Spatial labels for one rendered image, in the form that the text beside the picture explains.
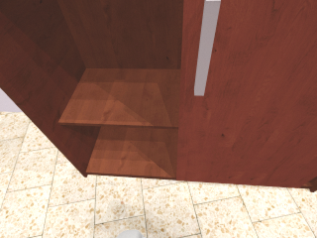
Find handle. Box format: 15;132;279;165
194;0;221;96

